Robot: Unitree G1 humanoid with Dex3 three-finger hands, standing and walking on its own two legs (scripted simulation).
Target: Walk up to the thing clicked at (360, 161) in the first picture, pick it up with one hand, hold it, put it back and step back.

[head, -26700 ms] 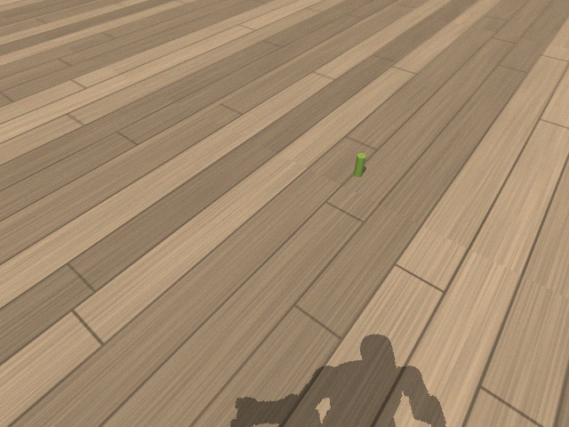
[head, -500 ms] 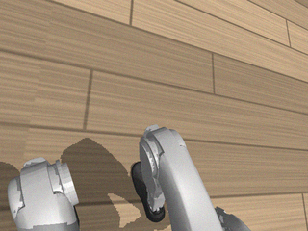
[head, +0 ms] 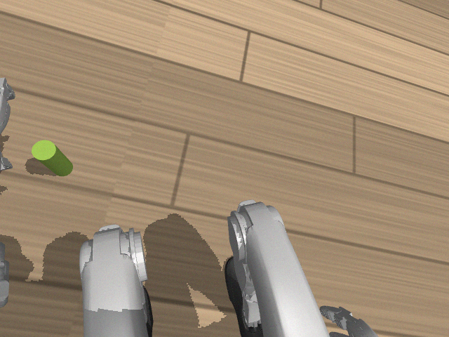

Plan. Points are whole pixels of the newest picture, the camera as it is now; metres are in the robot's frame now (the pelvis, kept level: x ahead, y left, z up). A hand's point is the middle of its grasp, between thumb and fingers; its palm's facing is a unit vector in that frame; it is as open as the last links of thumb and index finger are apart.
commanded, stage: withdraw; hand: left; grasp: from above
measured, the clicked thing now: (54, 159) +0.50 +0.30 -0.29
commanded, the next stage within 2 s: home in 0.52 s
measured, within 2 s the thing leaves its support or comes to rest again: neither
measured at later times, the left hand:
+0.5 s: hand (7, 158) +0.45 +0.31 -0.11, palm faces -0.46 -0.04 -0.89, open 13.0 cm
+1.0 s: hand out of the picture +0.46 +0.33 -0.08, palm faces -0.38 -0.16 -0.91, open 12.5 cm
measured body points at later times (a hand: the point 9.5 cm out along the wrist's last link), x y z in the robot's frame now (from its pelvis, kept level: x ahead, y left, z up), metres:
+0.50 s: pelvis -0.02 +0.00 +0.02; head +0.20 +0.08 +0.40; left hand +0.47 +0.31 -0.06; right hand +0.05 -0.29 -0.08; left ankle +0.07 +0.12 -0.32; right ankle +0.10 -0.14 -0.32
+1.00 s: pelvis +0.00 +0.00 +0.04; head +0.23 +0.06 +0.42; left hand +0.48 +0.33 -0.03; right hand +0.05 -0.26 -0.08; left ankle +0.07 +0.12 -0.32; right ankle +0.10 -0.14 -0.32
